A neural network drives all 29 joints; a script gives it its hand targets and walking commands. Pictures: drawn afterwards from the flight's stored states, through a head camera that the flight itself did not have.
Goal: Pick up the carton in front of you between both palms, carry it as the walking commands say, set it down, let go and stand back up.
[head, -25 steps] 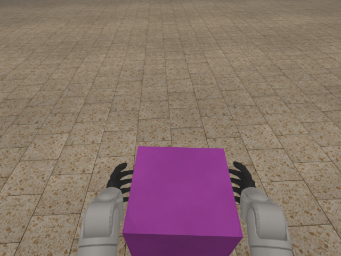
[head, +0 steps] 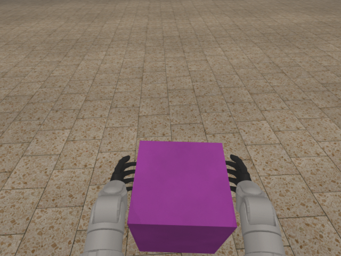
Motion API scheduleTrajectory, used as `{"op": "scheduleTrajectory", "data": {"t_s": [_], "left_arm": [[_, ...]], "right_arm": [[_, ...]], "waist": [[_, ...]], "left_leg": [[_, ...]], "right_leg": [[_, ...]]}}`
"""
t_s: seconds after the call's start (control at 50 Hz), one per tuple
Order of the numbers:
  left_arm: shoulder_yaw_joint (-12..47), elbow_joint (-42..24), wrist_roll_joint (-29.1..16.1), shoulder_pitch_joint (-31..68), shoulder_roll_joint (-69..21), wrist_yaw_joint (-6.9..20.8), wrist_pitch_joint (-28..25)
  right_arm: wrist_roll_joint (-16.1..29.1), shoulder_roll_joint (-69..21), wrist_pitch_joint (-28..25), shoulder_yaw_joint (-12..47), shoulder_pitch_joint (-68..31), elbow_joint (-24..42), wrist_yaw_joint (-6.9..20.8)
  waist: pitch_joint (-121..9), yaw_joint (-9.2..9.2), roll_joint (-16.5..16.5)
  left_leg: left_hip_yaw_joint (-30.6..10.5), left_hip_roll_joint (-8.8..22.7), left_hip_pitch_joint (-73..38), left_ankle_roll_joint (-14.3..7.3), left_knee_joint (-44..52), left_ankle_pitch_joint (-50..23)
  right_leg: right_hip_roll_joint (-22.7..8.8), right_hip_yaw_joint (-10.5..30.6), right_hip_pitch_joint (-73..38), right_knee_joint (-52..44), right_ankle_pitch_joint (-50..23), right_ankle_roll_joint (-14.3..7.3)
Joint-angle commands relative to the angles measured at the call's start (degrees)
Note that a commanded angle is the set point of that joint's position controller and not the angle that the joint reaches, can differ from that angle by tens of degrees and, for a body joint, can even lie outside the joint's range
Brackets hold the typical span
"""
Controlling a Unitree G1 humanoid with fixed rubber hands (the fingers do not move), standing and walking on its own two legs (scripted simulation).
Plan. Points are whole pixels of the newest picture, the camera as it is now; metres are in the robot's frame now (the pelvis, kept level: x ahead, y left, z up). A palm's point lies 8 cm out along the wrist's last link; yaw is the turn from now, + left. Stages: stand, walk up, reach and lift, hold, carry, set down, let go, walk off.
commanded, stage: carry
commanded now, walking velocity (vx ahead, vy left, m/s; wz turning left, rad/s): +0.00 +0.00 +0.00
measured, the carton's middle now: (178, 199) +0.30 +0.00 -0.03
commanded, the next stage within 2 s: hold in 0.50 s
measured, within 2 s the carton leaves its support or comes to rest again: neither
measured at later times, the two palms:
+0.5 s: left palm (113, 191) +0.28 +0.16 +0.04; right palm (240, 190) +0.28 -0.14 +0.04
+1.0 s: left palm (106, 204) +0.24 +0.17 +0.05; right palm (237, 190) +0.28 -0.13 +0.05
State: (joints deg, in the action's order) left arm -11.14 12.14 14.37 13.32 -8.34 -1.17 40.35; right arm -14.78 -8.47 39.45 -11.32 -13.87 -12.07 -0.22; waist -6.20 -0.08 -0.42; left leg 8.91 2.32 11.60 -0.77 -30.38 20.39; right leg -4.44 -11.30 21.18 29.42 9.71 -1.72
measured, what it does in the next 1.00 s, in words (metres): stands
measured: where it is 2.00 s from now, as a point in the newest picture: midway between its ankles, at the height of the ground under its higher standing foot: outside the picture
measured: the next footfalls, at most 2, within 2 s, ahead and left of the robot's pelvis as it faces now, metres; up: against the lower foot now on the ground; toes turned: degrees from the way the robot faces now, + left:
none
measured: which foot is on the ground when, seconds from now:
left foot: down 0.00-1.00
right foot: down 0.00-1.00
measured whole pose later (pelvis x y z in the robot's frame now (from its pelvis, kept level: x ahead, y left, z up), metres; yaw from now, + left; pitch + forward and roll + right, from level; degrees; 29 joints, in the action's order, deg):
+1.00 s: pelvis -0.02 -0.02 +0.01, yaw +7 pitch -8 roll +0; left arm -13.1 17.0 15.6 15.3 -8.8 0.1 38.6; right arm -16.6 -8.7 40.4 -12.3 -14.9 -13.1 -0.4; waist 3.3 0.2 -2.3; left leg -2.0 -0.7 1.5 -0.2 -23.9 14.8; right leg 0.0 -1.1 8.0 22.3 6.6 -0.6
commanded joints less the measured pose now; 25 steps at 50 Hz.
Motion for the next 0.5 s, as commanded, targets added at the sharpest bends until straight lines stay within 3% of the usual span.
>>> {"op": "scheduleTrajectory", "data": {"t_s": [0.0, 0.48], "left_arm": [[30.9, -4.6, -14.1, 25.7, -50.7, 13.2, -0.8], [31.7, -5.4, -14.8, 26.8, -51.1, 13.3, -0.9]], "right_arm": [[13.0, -51.8, 0.7, 30.5, -21.6, 1.5, 12.3], [13.9, -52.0, 0.5, 31.3, -23.0, 2.5, 12.4]], "waist": [[-12.7, 0.11, 0.3], [-12.4, 0.09, 0.2]], "left_leg": [[-6.1, 6.7, 2.1, -0.7, 5.8, -10.5], [-6.4, 6.6, 2.9, -1.1, 6.1, -11.4]], "right_leg": [[-5.8, 7.1, -10.4, -2.6, -9.8, 0.1], [-5.8, 7.0, -10.3, -2.5, -9.5, 0.5]]}}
